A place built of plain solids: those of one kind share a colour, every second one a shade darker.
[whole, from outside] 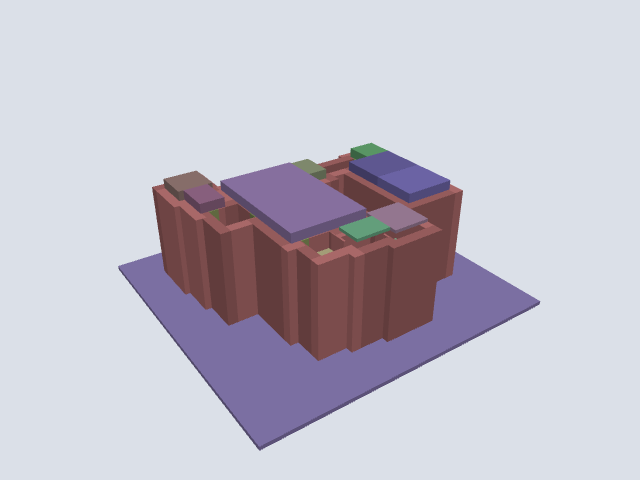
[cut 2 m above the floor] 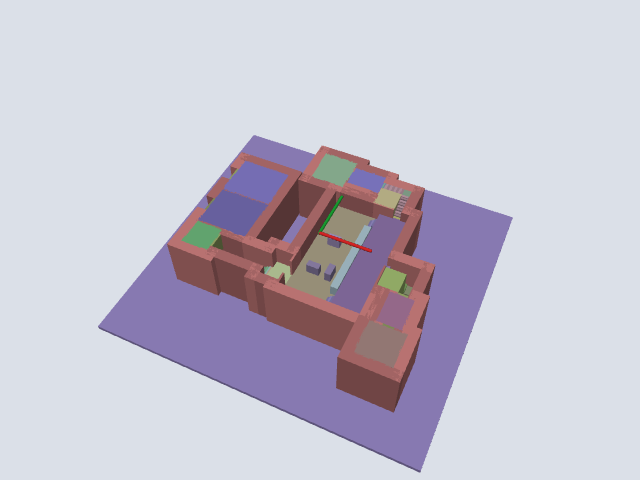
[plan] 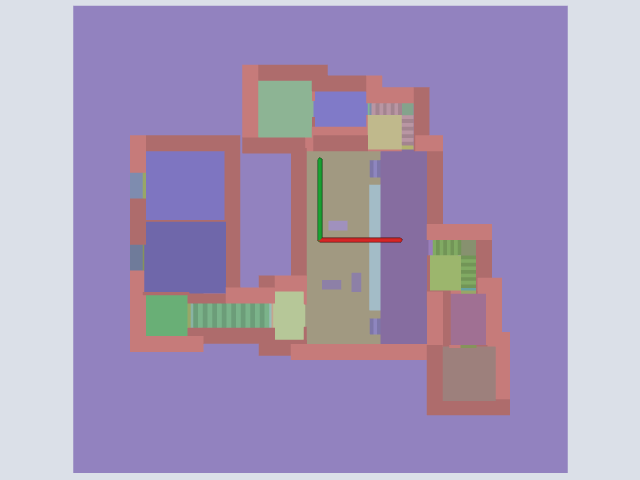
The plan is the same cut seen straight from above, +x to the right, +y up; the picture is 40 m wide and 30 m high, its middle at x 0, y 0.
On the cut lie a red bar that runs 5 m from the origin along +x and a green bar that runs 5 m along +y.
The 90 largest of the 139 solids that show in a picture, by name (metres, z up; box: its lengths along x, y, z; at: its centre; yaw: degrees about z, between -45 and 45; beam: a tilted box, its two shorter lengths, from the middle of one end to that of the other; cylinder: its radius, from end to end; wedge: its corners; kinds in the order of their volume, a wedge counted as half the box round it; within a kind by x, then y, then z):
{
 "wall_1": {"box": [1.0, 5.1, 10.03], "at": [-11.38, -4.45, 4.42]},
 "wall_2": {"box": [1.0, 2.9, 10.03], "at": [-11.38, 1.15, 4.42]},
 "wall_3": {"box": [1.0, 2.35, 10.03], "at": [-11.38, 5.38, 4.42]},
 "wall_4": {"box": [2.91, 0.2, 10.03], "at": [-9.63, -3.35, 4.42]},
 "wall_5": {"box": [4.6, 1.0, 10.03], "at": [-9.58, -6.5, 4.42]},
 "wall_6": {"box": [5.3, 0.2, 10.03], "at": [-8.43, 1.15, 4.42]},
 "wall_7": {"box": [6.9, 1.0, 10.03], "at": [-8.43, 6.05, 4.42]},
 "wall_8": {"box": [1.0, 1.42, 10.03], "at": [-7.78, -6.29, 4.42]},
 "wall_9": {"box": [2.39, 0.6, 10.03], "at": [-7.09, -3.67, 4.42]},
 "wall_10": {"box": [5.46, 1.0, 10.03], "at": [-5.55, -5.98, 4.42]},
 "wall_11": {"box": [1.0, 10.0, 10.03], "at": [-5.48, 1.55, 4.42]},
 "wall_12": {"box": [3.08, 1.0, 10.03], "at": [-4.36, -3.47, 4.42]},
 "wall_13": {"box": [1.0, 5.55, 10.03], "at": [-4.36, 8.18, 4.42]},
 "wall_14": {"box": [1.0, 1.65, 10.03], "at": [-3.32, -6.41, 4.42]},
 "wall_15": {"box": [1.0, 1.65, 10.03], "at": [-3.32, -3.05, 4.42]},
 "wall_16": {"box": [3.95, 1.0, 10.03], "at": [-2.89, 5.91, 4.42]},
 "wall_17": {"box": [3.0, 1.0, 10.03], "at": [-2.32, -6.73, 4.42]},
 "wall_18": {"box": [3.0, 1.0, 10.03], "at": [-2.32, -2.73, 4.42]},
 "wall_19": {"box": [5.35, 1.0, 10.03], "at": [-2.18, 10.46, 4.42]},
 "wall_20": {"box": [1.0, 1.2, 10.03], "at": [-1.32, -6.9, 4.42]},
 "wall_21": {"box": [1.0, 8.88, 10.03], "at": [-1.32, 1.31, 4.42]},
 "wall_22": {"box": [1.41, 0.81, 10.03], "at": [-1.12, 5.95, 4.42]},
 "wall_23": {"box": [0.2, 0.89, 10.03], "at": [-0.92, -5.87, 4.42]},
 "wall_24": {"box": [0.2, 0.9, 10.03], "at": [-0.92, -3.58, 4.42]},
 "wall_25": {"box": [0.2, 0.69, 10.03], "at": [-0.41, 7.34, 4.42]},
 "wall_26": {"box": [1.0, 1.59, 10.03], "at": [-0.01, 10.16, 4.42]},
 "wall_27": {"box": [3.42, 1.0, 10.03], "at": [1.29, 6.05, 4.42]},
 "wall_28": {"box": [3.6, 1.0, 10.03], "at": [1.29, 6.58, 4.42]},
 "wall_29": {"box": [4.4, 1.0, 10.03], "at": [1.69, 9.78, 4.42]},
 "wall_30": {"box": [8.7, 1.0, 10.03], "at": [2.53, -7.0, 4.42]},
 "wall_31": {"box": [1.0, 1.48, 10.03], "at": [2.59, 6.29, 4.42]},
 "wall_32": {"box": [0.2, 0.79, 10.03], "at": [2.99, 7.42, 4.42]},
 "wall_33": {"box": [1.0, 1.63, 10.03], "at": [3.39, 9.47, 4.42]},
 "wall_34": {"box": [2.11, 0.2, 10.03], "at": [4.05, 5.65, 4.42]},
 "wall_35": {"box": [3.96, 1.0, 10.03], "at": [4.87, 9.05, 4.42]},
 "wall_36": {"box": [1.0, 4.01, 10.03], "at": [6.35, 7.55, 4.42]},
 "wall_37": {"box": [0.2, 2.29, 10.03], "at": [6.78, -2.09, 4.42]},
 "wall_38": {"box": [1.73, 1.0, 10.03], "at": [6.82, 6.05, 4.42]},
 "wall_39": {"box": [1.0, 4.4, 10.03], "at": [7.18, -8.76, 4.42]},
 "wall_40": {"box": [1.0, 3.48, 10.03], "at": [7.18, -4.96, 4.42]},
 "wall_41": {"box": [1.0, 6.46, 10.03], "at": [7.18, 3.32, 4.42]},
 "wall_42": {"box": [1.42, 1.0, 10.03], "at": [7.39, -3.66, 4.42]},
 "wall_43": {"box": [1.0, 3.6, 10.03], "at": [7.68, -4.96, 4.42]},
 "wall_44": {"box": [0.61, 1.0, 10.03], "at": [7.78, -6.26, 4.42]},
 "wall_45": {"box": [0.71, 0.2, 10.03], "at": [8.45, -3.26, 4.42]},
 "wall_46": {"box": [4.07, 1.0, 10.03], "at": [8.71, 0.49, 4.42]},
 "wall_47": {"box": [5.2, 1.0, 10.03], "at": [9.28, -10.46, 4.42]},
 "wall_48": {"box": [1.0, 4.35, 10.03], "at": [10.25, -1.18, 4.42]},
 "wall_49": {"box": [1.53, 1.0, 10.03], "at": [10.61, -2.86, 4.42]},
 "wall_50": {"box": [1.0, 4.4, 10.03], "at": [10.88, -4.56, 4.42]},
 "wall_51": {"box": [1.41, 1.0, 10.03], "at": [11.18, -6.26, 4.42]},
 "wall_52": {"box": [1.0, 5.2, 10.03], "at": [11.38, -8.36, 4.42]},
 "ground_under_all_1": {"box": [30.91, 29.2, 0.4], "at": [0.03, 0.04, -0.25]},
 "floor_hall_1": {"box": [7.7, 12.25, 3.81], "at": [2.93, -0.48, 1.31]},
 "ceil_shop_1": {"box": [5.1, 4.5, 6.98], "at": [-8.43, -1.1, 6.89]},
 "ceil_shop_2": {"box": [5.1, 4.5, 6.98], "at": [-8.43, 3.4, 6.89]},
 "ceil_hall_1": {"box": [7.7, 12.25, 2.17], "at": [2.93, -0.48, 9.3]},
 "floor_staff_1": {"box": [3.0, 12.25, 4.66], "at": [5.28, -0.48, 1.73]},
 "floor_records_1": {"box": [3.55, 3.75, 7.43], "at": [-2.18, 8.18, 3.12]},
 "ceil_strong_room_1": {"box": [3.4, 3.4, 6.83], "at": [9.28, -8.36, 6.97]},
 "floor_records_lobby_1": {"box": [3.4, 2.4, 7.43], "at": [1.29, 8.18, 3.12]},
 "ceil_strong_room_lobby_1": {"box": [2.4, 3.4, 6.83], "at": [9.28, -4.96, 6.97]},
 "ceil_street_lobby_1": {"box": [2.8, 2.75, 6.98], "at": [-9.58, -4.73, 6.89]},
 "wall_back_pier_1": {"box": [2.12, 2.17, 8.43], "at": [4.05, 6.73, 3.62]},
 "wall_strong_pier_1": {"box": [2.03, 2.31, 5.66], "at": [7.79, -2.1, 2.23]},
 "ceil_landing_hall_1": {"box": [2.0, 3.2, 3.92], "at": [-1.92, -4.73, 8.42]},
 "floor_landing_hall_1": {"box": [2.0, 3.2, 3.81], "at": [-1.92, -4.73, 1.31]},
 "door_leaf_1": {"box": [0.97, 1.6, 3.87], "at": [-11.39, -1.1, 1.33]},
 "door_leaf_2": {"box": [0.97, 1.6, 3.87], "at": [-11.39, 3.4, 1.33]},
 "step_public_1": {"box": [0.32, 1.51, 2.68], "at": [-4.8, -4.73, 0.74]},
 "step_public_2": {"box": [0.32, 1.51, 2.87], "at": [-4.5, -4.73, 0.83]},
 "step_public_3": {"box": [0.32, 1.51, 3.06], "at": [-4.2, -4.73, 0.93]},
 "step_public_4": {"box": [0.32, 1.51, 3.25], "at": [-3.9, -4.73, 1.02]},
 "step_public_5": {"box": [0.32, 1.51, 3.44], "at": [-3.61, -4.73, 1.12]},
 "step_public_6": {"box": [0.32, 1.51, 3.62], "at": [-3.31, -4.73, 1.21]},
 "step_back_1": {"box": [0.26, 0.74, 7.28], "at": [3.35, 8.18, 3.04]},
 "step_back_2": {"box": [0.26, 0.74, 6.97], "at": [3.82, 8.18, 2.88]},
 "step_back_3": {"box": [0.26, 0.74, 6.82], "at": [4.06, 8.18, 2.81]},
 "step_back_4": {"box": [0.26, 0.74, 6.66], "at": [4.29, 8.18, 2.73]},
 "step_back_5": {"box": [0.26, 0.74, 6.51], "at": [4.53, 8.18, 2.65]},
 "step_back_6": {"box": [0.26, 0.74, 6.2], "at": [5.0, 8.18, 2.5]},
 "counter_top_1": {"box": [0.7, 7.85, 1.08], "at": [3.43, -0.48, 3.75]},
 "ceil_records_1": {"box": [3.55, 3.75, 0.3], "at": [-2.18, 8.18, 10.23]},
 "wall_over_door_1": {"box": [0.2, 1.61, 6.18], "at": [-10.98, 3.4, 6.34]},
 "wall_over_door_2": {"box": [0.2, 1.51, 6.18], "at": [-8.18, -4.73, 6.34]},
 "floor_back_l1a_1": {"box": [0.74, 0.76, 6.04], "at": [5.48, 8.17, 2.42]},
 "floor_strong_l1a_1": {"box": [0.94, 0.97, 2.87], "at": [9.28, -0.49, 0.84]},
 "ceil_records_lobby_1": {"box": [3.4, 2.4, 0.3], "at": [1.29, 8.18, 10.23]},
 "floor_strong_out_1": {"box": [0.94, 2.31, 0.9], "at": [9.28, -2.1, -0.15]},
 "step_staffsteps_1": {"box": [0.25, 1.08, 4.45], "at": [3.68, 4.45, 1.62]}
}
